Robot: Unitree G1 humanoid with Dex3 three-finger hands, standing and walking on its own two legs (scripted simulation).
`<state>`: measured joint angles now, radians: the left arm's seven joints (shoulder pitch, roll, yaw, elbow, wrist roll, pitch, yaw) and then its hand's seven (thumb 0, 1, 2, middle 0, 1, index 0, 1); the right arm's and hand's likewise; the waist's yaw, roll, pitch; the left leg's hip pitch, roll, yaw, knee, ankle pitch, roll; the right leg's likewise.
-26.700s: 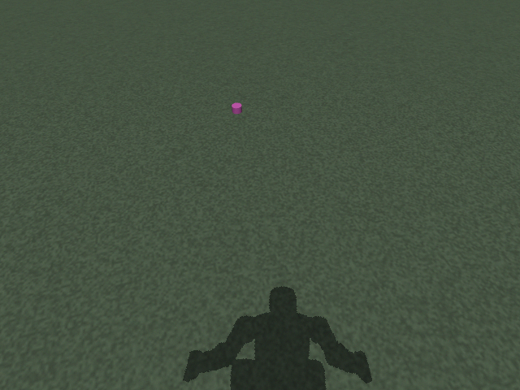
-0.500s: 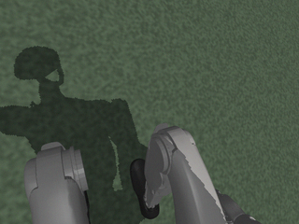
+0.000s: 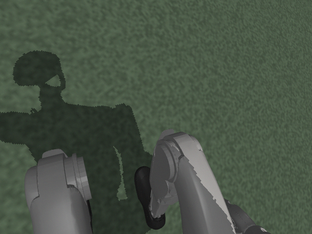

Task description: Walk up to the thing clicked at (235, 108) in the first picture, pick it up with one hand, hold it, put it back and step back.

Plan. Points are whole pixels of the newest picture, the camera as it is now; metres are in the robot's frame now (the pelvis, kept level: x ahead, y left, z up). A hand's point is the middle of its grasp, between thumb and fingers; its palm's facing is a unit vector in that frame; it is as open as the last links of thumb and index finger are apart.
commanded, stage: rise first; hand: left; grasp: from above
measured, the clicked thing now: out of the picture +0.44 +0.41 -0.29
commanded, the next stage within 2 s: approach in 1.48 s
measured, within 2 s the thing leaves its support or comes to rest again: neither
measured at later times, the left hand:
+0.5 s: hand out of the picture +0.41 +0.44 -0.18, palm faces -0.42 -0.18 -0.89, open 14.0 cm
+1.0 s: hand out of the picture +0.41 +0.44 -0.18, palm faces -0.43 -0.18 -0.89, open 13.9 cm
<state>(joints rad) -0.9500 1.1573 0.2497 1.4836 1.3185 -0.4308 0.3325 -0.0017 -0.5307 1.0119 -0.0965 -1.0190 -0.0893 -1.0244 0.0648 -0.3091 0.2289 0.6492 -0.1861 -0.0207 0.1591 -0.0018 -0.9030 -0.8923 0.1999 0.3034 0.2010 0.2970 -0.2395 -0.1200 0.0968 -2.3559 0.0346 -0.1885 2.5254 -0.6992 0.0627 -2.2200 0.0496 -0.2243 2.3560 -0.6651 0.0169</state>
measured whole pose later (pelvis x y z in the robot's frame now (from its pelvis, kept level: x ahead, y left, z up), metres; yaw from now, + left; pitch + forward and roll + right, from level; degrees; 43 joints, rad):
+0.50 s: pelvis +0.00 +0.00 +0.00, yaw +0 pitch +29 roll -15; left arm -0.95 1.15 0.26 1.46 1.31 -0.43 0.32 0.00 -0.52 1.01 -0.11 -1.00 -0.10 -1.01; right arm 0.06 -0.31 0.23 0.65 -0.19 -0.02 0.16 0.00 -0.90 -0.89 0.20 0.30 0.20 0.30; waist -0.23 -0.12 0.10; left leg -2.36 0.03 -0.19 2.52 -0.70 0.06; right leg -2.22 0.05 -0.22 2.36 -0.67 0.02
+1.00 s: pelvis +0.00 +0.00 +0.00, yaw +0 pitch +29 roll -14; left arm -0.96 1.15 0.25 1.48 1.32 -0.44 0.32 0.00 -0.49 0.98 -0.13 -0.98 -0.12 -0.99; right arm 0.07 -0.31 0.23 0.65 -0.19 -0.02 0.15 0.00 -0.90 -0.89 0.20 0.30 0.20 0.30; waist -0.24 -0.12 0.09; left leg -2.36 0.03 -0.19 2.52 -0.70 0.06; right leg -2.22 0.05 -0.22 2.36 -0.66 0.02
